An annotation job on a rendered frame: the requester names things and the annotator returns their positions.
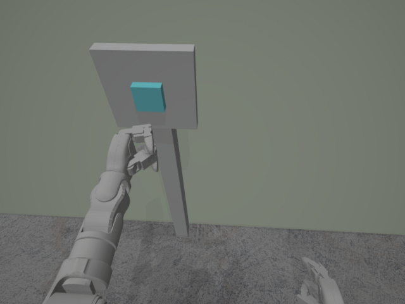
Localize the panel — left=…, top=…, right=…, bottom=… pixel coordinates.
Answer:
left=89, top=43, right=198, bottom=238

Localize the robot right hand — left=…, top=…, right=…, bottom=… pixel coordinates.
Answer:
left=297, top=257, right=346, bottom=304

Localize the robot left forearm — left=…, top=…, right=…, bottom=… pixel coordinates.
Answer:
left=42, top=171, right=131, bottom=304

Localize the button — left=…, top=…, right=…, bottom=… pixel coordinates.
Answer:
left=130, top=82, right=166, bottom=112

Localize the robot left hand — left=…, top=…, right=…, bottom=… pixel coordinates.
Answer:
left=106, top=124, right=158, bottom=180

